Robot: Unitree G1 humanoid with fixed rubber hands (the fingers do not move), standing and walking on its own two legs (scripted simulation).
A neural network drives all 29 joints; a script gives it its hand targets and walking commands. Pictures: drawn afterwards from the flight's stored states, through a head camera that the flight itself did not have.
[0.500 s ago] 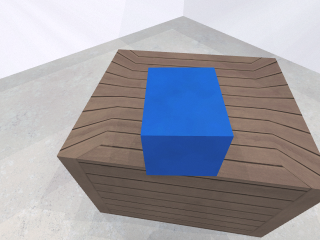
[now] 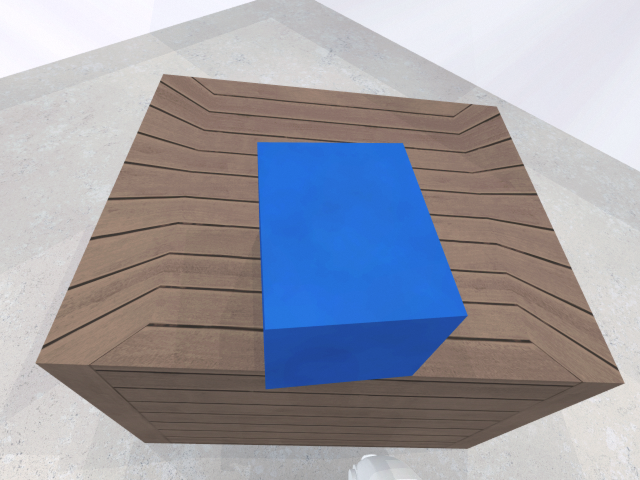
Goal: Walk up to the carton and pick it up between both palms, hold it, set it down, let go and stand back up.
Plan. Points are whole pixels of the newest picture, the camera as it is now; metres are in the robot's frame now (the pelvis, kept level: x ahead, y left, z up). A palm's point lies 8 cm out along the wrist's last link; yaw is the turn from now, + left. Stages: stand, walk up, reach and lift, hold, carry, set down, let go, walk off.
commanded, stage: walk up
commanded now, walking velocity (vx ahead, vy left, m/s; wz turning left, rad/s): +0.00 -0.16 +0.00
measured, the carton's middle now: (336, 261) +0.43 -0.03 -0.03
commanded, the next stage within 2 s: none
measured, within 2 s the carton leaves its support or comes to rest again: neither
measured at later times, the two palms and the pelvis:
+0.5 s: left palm out of the picture +0.06 +0.13 -0.14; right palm out of the picture +0.02 -0.31 -0.16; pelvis +0.01 -0.08 -0.01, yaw +2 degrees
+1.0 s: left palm out of the picture -0.01 +0.15 -0.14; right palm out of the picture +0.00 -0.27 -0.15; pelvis +0.01 -0.07 +0.00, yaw +1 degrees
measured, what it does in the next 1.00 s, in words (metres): steps on the spot: right foot, then left foot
